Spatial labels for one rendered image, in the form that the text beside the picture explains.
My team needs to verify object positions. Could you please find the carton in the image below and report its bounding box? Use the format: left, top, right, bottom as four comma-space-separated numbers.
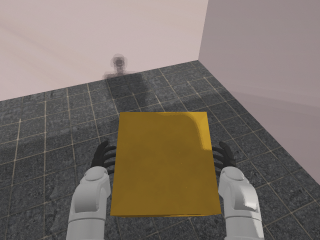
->
110, 112, 222, 218

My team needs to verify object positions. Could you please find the robot right forearm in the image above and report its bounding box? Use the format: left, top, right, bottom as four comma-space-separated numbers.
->
218, 166, 265, 240

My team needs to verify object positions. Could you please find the left robot hand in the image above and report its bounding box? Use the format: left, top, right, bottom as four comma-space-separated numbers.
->
90, 140, 117, 175

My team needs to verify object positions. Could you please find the right robot hand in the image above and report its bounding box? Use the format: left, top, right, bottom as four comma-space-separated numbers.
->
212, 141, 237, 177

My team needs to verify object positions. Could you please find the robot left forearm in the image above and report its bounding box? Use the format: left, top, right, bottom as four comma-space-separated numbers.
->
66, 166, 111, 240

